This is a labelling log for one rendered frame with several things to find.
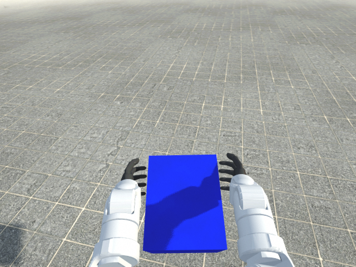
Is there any robot right forearm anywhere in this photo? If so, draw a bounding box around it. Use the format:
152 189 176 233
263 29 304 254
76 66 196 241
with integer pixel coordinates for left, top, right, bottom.
229 174 295 267

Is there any robot left forearm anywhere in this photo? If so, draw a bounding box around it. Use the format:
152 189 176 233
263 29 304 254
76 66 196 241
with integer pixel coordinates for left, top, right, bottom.
89 179 141 267

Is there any carton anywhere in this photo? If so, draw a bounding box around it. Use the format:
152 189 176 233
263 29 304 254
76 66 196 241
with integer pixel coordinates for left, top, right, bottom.
143 155 227 254

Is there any right robot hand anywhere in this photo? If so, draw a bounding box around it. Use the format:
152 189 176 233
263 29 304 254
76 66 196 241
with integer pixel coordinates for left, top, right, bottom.
219 153 246 191

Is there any left robot hand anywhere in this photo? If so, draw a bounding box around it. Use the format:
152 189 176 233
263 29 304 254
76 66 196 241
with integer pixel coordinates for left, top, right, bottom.
121 158 147 196

